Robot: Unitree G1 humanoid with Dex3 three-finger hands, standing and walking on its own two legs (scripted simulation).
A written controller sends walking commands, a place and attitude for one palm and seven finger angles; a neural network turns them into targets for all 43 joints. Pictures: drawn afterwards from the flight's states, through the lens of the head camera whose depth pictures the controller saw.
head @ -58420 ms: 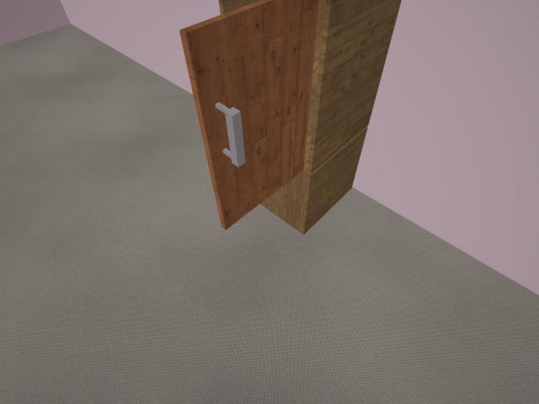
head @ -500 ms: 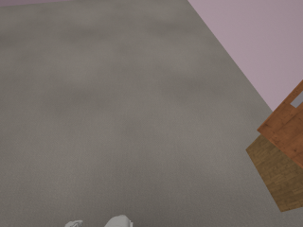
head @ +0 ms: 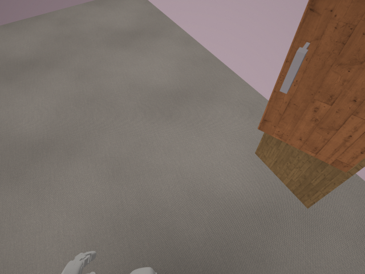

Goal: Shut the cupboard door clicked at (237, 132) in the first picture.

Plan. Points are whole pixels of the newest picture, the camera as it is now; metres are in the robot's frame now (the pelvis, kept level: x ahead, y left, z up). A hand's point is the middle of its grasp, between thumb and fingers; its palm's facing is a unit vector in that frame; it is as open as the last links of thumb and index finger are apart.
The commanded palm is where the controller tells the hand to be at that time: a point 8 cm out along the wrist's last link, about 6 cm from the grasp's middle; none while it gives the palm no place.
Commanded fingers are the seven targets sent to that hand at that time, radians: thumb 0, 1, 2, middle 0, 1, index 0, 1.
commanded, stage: turn to face it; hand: left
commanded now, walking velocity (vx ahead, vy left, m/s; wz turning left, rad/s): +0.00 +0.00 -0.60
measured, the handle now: (295, 68) +0.68 -0.30 +0.03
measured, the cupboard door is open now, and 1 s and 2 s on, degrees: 22 22 22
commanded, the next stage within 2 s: take the last steps up to it in 0.92 s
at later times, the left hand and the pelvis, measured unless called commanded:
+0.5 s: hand (107, 254) +0.17 +0.21 -0.15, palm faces -0.25 -0.95 -0.21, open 7.4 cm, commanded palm none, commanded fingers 0.00 0.90 0.90 -0.20 -0.30 -0.20 -0.30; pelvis +0.03 +0.03 +0.02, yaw -17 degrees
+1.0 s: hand (137, 243) +0.21 +0.14 -0.16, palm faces -0.44 -0.88 -0.19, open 7.4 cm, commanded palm none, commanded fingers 0.00 0.90 0.90 -0.20 -0.30 -0.20 -0.30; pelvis +0.05 +0.01 +0.01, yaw -28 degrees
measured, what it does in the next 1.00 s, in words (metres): steps on the spot, turning right: left foot, then right foot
